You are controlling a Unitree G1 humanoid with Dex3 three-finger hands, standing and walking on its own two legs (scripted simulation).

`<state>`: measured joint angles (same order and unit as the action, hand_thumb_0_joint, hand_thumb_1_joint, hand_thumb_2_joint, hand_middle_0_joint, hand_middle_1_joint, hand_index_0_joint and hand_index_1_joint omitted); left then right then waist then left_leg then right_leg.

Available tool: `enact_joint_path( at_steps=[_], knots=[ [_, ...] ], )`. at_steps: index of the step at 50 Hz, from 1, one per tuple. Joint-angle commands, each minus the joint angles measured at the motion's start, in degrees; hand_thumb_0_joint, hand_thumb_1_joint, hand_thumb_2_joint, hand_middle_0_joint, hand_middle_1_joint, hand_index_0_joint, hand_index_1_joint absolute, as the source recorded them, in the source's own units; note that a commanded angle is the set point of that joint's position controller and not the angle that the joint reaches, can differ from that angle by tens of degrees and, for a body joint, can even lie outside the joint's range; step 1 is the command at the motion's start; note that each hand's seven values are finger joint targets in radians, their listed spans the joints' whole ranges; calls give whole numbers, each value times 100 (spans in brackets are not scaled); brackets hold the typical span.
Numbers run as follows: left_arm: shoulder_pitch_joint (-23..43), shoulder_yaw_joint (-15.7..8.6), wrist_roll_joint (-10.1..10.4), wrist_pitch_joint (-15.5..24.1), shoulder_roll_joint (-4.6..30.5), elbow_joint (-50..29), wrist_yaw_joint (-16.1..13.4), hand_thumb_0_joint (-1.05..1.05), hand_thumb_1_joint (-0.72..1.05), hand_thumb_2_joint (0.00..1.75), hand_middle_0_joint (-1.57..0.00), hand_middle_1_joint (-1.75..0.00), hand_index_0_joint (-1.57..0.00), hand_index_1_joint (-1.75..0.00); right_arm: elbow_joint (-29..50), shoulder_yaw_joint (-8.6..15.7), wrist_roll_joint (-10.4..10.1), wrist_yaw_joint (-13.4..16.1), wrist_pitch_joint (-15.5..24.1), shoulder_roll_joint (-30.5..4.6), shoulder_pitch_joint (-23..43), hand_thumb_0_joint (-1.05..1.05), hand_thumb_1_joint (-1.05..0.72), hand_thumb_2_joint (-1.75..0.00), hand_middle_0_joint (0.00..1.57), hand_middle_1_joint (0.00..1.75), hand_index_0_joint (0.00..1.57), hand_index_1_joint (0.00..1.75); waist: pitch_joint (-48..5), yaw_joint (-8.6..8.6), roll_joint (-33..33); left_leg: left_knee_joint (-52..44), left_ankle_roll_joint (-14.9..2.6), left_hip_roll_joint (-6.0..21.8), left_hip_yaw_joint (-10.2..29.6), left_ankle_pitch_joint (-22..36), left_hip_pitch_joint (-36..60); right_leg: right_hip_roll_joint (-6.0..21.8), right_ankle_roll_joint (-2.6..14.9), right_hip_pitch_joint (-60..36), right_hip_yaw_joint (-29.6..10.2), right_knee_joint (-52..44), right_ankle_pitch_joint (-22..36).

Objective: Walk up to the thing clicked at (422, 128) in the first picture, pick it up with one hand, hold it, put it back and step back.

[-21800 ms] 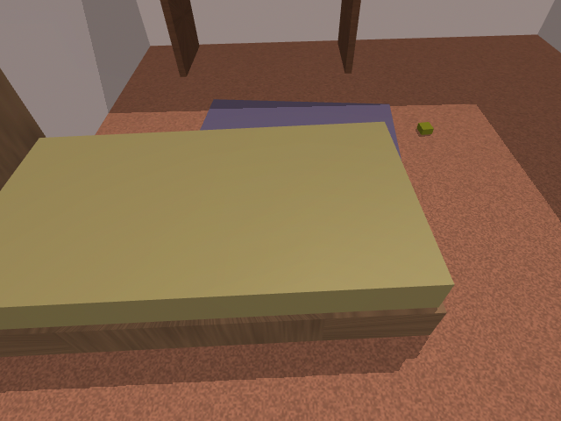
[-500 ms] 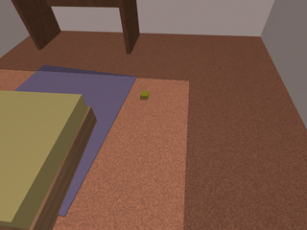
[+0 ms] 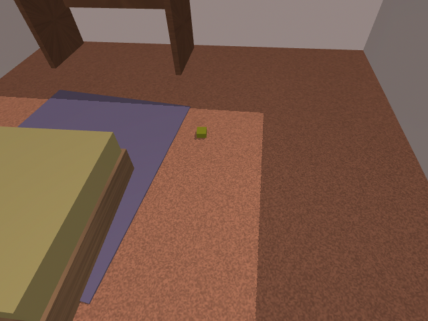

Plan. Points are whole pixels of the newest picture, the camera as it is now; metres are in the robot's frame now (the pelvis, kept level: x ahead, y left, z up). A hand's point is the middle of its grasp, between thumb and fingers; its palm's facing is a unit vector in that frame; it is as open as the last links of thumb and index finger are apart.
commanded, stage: stand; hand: left
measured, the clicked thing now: (201, 132) +1.42 +0.15 -0.76
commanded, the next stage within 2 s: walk up in 0.94 s
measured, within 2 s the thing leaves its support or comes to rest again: neither
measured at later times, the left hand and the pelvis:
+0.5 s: hand out of the picture +0.07 +0.26 -0.15, palm faces -0.02 -0.94 -0.35, open 7.4 cm; pelvis +0.00 +0.00 +0.00, yaw +0 degrees
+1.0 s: hand out of the picture +0.07 +0.26 -0.15, palm faces -0.01 -0.94 -0.33, open 7.4 cm; pelvis +0.00 +0.00 +0.00, yaw +0 degrees
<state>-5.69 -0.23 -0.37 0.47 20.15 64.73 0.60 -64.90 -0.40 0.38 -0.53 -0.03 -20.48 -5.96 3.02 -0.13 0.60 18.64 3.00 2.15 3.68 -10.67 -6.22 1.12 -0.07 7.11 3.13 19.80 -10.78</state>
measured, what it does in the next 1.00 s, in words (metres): stands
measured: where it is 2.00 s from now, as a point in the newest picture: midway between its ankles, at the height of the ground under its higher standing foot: (221, 280)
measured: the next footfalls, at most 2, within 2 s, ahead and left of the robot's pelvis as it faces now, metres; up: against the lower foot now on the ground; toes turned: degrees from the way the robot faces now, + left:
left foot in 1.22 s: +0.15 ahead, +0.17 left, +0.00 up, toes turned +5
right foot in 1.68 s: +0.42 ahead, -0.10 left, +0.00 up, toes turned -8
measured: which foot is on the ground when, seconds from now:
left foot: down 0.00-1.00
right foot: down 0.00-1.00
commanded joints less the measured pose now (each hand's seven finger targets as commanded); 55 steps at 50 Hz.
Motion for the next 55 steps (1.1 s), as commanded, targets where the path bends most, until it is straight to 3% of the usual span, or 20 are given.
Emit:
enact_joint_path(
  at_steps=[1, 12, 17, 23, 46, 47, 48, 49, 50, 51, 52, 53, 55],
  knots=[
    [183, -240, 5, 116, 1273, -333, -80, 0, 90, 90, -20, -30, -20, -30, 351, 204, 12, 112, 134, -1202, 172, 0, -90, -90, 20, 30, 20, 30, -539, -22, -45, -167, -304, 479, 227, 1097, -42, 672, 98, -311, -542, -298, 998],
    [193, -258, -3, 103, 1295, -331, -85, 0, 90, 90, -20, -30, -20, -30, 382, 196, 5, 109, 118, -1174, 146, 0, -90, -90, 20, 30, 20, 30, -364, -16, -69, -277, -297, 465, 248, 851, -119, 639, 90, -213, -532, -346, 624],
    [194, -267, -12, 103, 1299, -366, -76, 0, 90, 90, -20, -30, -20, -30, 401, 209, 17, 121, 137, -1222, 172, 0, -90, -90, 20, 30, 20, 30, -487, -34, -25, -239, -319, 487, 223, 959, -64, 661, 105, -298, -557, -294, 827],
    [167, -259, 4, 99, 1284, -344, -74, 0, 90, 90, -20, -30, -20, -30, 369, 216, 7, 105, 121, -1236, 139, 0, -90, -90, 20, 30, 20, 30, -337, -34, -2, -285, -317, 458, 238, 721, -160, 643, 102, -225, -571, -373, 540],
    [135, -263, -2, 104, 1298, -369, -69, 0, 90, 90, -20, -30, -20, -30, 413, 204, 24, 106, 122, -1208, 48, 0, -90, -90, 20, 30, 20, 30, -360, -13, -14, -259, -333, 452, 224, 650, -202, 666, 113, -242, -621, -373, 607],
    [-253, -690, -139, 179, 1841, -664, 112, 0, 90, 90, -20, -30, -20, -30, 677, 589, 127, -34, 249, -1704, -273, 0, -90, -90, 20, 30, 20, 30, -1025, -87, -128, 179, -749, 235, 230, -2329, -312, 440, 363, -495, -596, 63, -2449],
    [-285, -716, -187, 179, 1847, -629, 173, 0, 90, 90, -20, -30, -20, -30, 699, 639, 185, -92, 260, -1763, -85, 0, -90, -90, 20, 30, 20, 30, -521, -197, -39, 348, -793, 250, 308, -2991, -1057, 614, 478, -200, -872, 161, -3241],
    [-298, -752, -208, 176, 1840, -656, 202, 0, 90, 90, -20, -30, -20, -30, 781, 629, 205, -120, 256, -1675, 76, 0, -90, -90, 20, 30, 20, 30, -163, -271, -130, 555, -689, 124, 115, -2900, -1654, 795, 584, -155, -1169, -47, -3552],
    [-458, -802, -193, 187, 1880, -683, 222, 0, 90, 90, -20, -30, -20, -30, 965, 604, 200, -155, 262, -1514, 335, 0, -90, -90, 20, 30, 20, 30, 86, -412, -437, 1081, -577, 5, -211, -2361, -2299, 1151, 810, -408, -1601, -450, -3782],
    [-687, -875, -202, 227, 2022, -708, 202, 0, 90, 90, -20, -30, -20, -30, 1100, 621, 209, -176, 292, -1386, 504, 0, -90, -90, 20, 30, 20, 30, 303, -569, -926, 2019, -461, -90, -617, -1495, -2817, 1753, 1120, -709, -2212, -1009, -3601],
    [-848, -913, -236, 288, 2095, -732, 187, 0, 90, 90, -20, -30, -20, -30, 1165, 640, 231, -165, 327, -1340, 647, 0, -90, -90, 20, 30, 20, 30, 457, -740, -977, 2426, -412, 171, -386, -1555, -3323, 2147, 1428, -985, -2594, -1251, -2881],
    [-920, -922, -241, 310, 2164, -780, 193, 0, 90, 90, -20, -30, -20, -30, 1213, 651, 201, -176, 361, -1335, 661, 0, -90, -90, 20, 30, 20, 30, 460, -741, -873, 2286, -424, 310, -227, -1658, -3446, 2234, 1555, -1271, -2648, -1235, -2365],
    [-877, -905, -260, 299, 1992, -909, 217, 0, 90, 90, -20, -30, -20, -30, 1217, 683, 206, -266, 424, -1320, 502, 0, -90, -90, 20, 30, 20, 30, 240, -588, -821, 2139, -419, 300, -221, -1822, -2853, 1750, 1389, -992, -2099, -1112, -2233]
  ],
)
